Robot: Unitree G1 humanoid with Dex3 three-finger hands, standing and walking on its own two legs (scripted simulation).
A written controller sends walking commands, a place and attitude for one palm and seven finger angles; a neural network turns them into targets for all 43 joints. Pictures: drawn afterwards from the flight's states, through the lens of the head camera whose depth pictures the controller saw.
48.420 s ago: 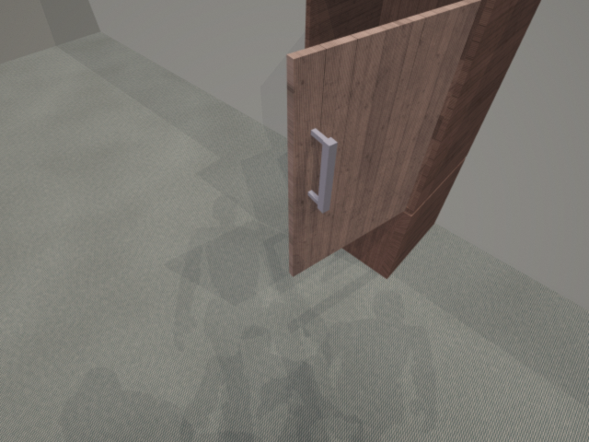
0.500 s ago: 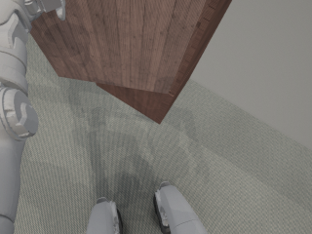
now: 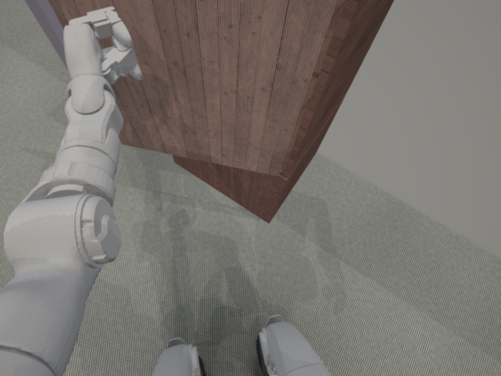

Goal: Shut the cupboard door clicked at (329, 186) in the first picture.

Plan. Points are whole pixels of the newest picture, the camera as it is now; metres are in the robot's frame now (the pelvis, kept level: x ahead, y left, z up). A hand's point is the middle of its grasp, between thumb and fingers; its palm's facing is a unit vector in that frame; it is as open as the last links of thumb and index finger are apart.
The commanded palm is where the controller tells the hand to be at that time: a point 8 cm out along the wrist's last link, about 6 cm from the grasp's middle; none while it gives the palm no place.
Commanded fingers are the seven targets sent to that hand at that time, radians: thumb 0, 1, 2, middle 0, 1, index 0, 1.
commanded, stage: pull the fist back off the door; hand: left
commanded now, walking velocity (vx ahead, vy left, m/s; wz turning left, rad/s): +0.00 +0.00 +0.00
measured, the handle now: (64, 30) +0.66 +0.18 +0.10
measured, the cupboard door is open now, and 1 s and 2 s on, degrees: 23 23 23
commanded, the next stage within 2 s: draw the hand back to the body in 0.44 s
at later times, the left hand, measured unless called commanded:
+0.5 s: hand (141, 97) +0.50 +0.07 +0.10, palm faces +0.06 -1.00 -0.04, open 3.1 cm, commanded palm +0.48 +0.12 +0.11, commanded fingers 0.00 0.90 0.90 -1.30 -1.50 -1.30 -1.50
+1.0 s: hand (59, 154) +0.39 +0.15 +0.15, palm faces +0.07 -1.00 -0.04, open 3.1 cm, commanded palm +0.35 +0.19 +0.16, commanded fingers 0.00 0.90 0.90 -1.22 -1.41 -1.22 -1.41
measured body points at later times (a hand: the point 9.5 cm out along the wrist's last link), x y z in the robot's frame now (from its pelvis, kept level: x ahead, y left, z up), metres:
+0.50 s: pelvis +0.01 +0.00 +0.01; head +0.11 +0.00 +0.45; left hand +0.50 +0.13 +0.11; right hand +0.04 -0.25 -0.12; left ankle +0.00 +0.12 -0.67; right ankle +0.02 -0.12 -0.67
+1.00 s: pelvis +0.01 +0.00 +0.05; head +0.04 -0.02 +0.49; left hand +0.38 +0.20 +0.16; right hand +0.11 -0.26 -0.07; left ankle +0.00 +0.12 -0.67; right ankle +0.02 -0.12 -0.67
